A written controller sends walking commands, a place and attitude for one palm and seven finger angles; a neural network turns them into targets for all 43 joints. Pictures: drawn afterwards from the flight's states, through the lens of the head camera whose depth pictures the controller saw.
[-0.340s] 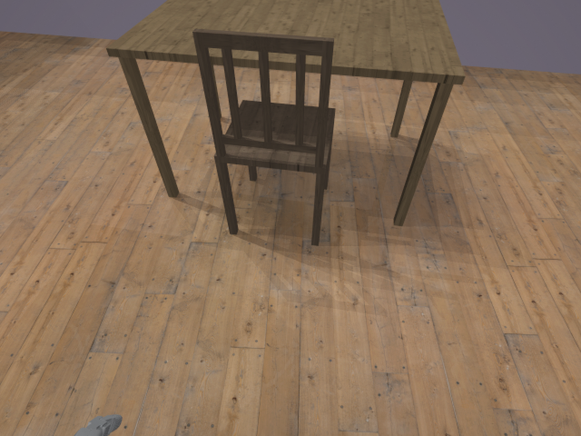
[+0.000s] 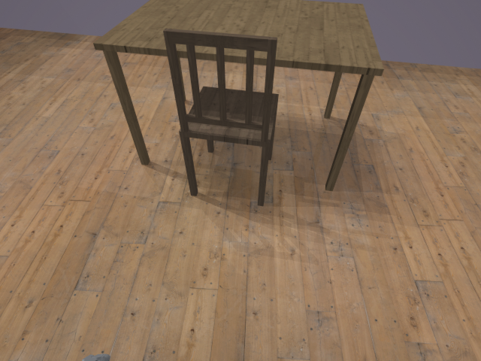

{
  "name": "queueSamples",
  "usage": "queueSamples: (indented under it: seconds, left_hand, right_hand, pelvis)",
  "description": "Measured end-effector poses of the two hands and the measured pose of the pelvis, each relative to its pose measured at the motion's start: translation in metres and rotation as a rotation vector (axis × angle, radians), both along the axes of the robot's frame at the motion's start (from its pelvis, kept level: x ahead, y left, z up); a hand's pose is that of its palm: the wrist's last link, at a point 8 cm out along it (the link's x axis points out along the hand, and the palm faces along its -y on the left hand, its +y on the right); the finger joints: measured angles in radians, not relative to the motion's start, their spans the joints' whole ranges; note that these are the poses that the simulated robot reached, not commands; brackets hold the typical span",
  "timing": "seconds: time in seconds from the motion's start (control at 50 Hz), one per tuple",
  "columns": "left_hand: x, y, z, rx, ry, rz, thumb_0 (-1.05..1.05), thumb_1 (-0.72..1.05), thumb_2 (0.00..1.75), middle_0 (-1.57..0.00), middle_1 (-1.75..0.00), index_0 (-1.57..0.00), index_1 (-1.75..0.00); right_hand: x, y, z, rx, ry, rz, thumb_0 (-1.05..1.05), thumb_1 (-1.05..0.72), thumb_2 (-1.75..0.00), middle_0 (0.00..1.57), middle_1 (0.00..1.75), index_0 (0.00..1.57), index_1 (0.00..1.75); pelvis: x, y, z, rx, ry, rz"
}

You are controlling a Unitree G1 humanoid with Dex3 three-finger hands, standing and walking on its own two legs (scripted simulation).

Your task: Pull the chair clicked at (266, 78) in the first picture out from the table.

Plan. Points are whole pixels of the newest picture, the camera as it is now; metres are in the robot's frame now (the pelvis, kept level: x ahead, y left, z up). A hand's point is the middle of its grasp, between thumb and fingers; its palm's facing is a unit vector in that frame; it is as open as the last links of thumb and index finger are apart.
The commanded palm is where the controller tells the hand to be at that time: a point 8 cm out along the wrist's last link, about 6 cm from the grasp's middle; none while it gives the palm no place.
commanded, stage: stand and wait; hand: left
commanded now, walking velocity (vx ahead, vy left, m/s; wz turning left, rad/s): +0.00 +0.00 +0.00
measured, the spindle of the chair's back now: (221, 86) +1.06 +0.14 -0.09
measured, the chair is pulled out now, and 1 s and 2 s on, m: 0.00 0.00 0.00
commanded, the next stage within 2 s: look at it before walking up in 0.50 s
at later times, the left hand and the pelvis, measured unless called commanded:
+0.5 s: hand out of the picture +0.06 +0.24 -0.15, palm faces -0.03 -0.94 -0.33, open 7.4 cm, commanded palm none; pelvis -0.01 -0.01 +0.00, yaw +0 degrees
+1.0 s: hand out of the picture +0.06 +0.24 -0.15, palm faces -0.03 -0.94 -0.33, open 7.4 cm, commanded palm none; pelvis -0.01 +0.00 +0.01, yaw -1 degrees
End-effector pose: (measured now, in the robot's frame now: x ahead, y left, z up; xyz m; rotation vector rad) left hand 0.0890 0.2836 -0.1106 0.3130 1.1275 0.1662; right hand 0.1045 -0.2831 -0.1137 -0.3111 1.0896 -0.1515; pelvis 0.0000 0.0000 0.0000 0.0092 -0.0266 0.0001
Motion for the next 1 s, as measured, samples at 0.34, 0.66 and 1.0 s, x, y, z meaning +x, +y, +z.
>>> queueSamples:
  seconds: [0.34, 0.66, 1.0]
  left_hand:
    - [-0.038, 0.002, -0.002, 0.015, 0.089, 0.034, 0.01, 0.90, 0.90, -0.20, -0.30, -0.21, -0.30]
    - [-0.033, -0.003, -0.003, 0.001, 0.073, 0.018, 0.01, 0.90, 0.90, -0.20, -0.30, -0.21, -0.30]
    - [-0.030, 0.000, -0.004, 0.000, 0.085, 0.022, 0.01, 0.90, 0.90, -0.20, -0.30, -0.21, -0.30]
  right_hand:
    - [-0.054, -0.014, -0.008, -0.007, 0.130, -0.050, 0.01, -0.91, -0.90, 0.20, 0.30, 0.21, 0.29]
    - [-0.062, -0.011, -0.008, 0.003, 0.137, -0.058, 0.01, -0.91, -0.90, 0.20, 0.30, 0.21, 0.29]
    - [-0.053, -0.008, -0.006, -0.001, 0.132, -0.060, 0.01, -0.91, -0.90, 0.20, 0.30, 0.21, 0.29]
  pelvis:
    - [-0.011, -0.006, 0.003, -0.003, -0.009, -0.002]
    - [-0.015, -0.006, 0.004, -0.004, -0.004, -0.006]
    - [-0.009, -0.003, 0.005, -0.004, 0.000, -0.009]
